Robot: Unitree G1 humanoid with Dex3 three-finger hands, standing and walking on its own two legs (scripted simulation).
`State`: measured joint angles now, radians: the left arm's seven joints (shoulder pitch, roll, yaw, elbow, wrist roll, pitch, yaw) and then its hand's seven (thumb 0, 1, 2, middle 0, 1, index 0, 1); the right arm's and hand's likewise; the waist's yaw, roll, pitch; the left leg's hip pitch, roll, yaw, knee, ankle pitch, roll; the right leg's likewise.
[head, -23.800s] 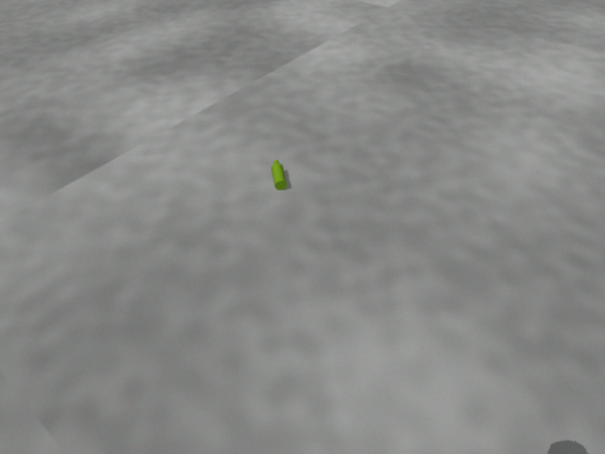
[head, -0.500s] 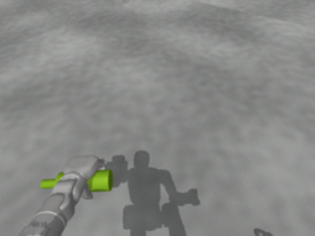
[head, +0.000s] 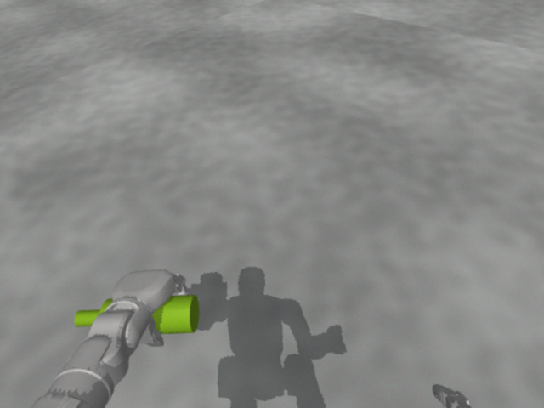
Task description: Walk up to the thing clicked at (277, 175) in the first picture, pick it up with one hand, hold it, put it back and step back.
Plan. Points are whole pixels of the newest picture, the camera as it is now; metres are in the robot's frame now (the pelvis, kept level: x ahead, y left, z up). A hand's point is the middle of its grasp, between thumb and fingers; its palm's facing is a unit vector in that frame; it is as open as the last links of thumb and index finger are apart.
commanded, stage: hold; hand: left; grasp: from above
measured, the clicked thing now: (136, 316) +0.31 +0.25 -0.05
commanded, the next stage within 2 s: crouch in 0.98 s
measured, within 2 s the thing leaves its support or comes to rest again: neither
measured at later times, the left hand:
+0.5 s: hand (153, 311) +0.30 +0.21 -0.02, palm faces -0.44 -0.05 -0.90, open 8.9 cm
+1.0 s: hand (153, 303) +0.31 +0.21 -0.02, palm faces -0.44 -0.05 -0.90, open 9.0 cm
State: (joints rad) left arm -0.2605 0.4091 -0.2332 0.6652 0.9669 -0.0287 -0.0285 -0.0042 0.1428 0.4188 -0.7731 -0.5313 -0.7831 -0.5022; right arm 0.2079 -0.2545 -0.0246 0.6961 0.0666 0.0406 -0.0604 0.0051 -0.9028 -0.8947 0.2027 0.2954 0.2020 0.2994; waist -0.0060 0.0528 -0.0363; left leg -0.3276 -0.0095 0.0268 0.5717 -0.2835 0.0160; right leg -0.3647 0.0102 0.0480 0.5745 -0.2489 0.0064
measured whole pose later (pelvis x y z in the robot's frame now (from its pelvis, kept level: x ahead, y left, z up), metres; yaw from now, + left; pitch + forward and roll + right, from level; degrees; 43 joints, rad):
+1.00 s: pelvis +0.01 +0.00 +0.01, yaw +0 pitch +1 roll +0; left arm -0.25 0.42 -0.23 0.62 0.97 -0.02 -0.05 0.00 0.12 0.50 -0.74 -0.61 -0.75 -0.58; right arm 0.19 -0.26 -0.03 0.70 0.07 0.07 -0.07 0.01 -0.91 -0.90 0.20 0.30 0.20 0.30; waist 0.00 0.06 -0.02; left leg -0.23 -0.01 0.02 0.47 -0.26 0.01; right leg -0.28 0.01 0.04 0.49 -0.23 0.00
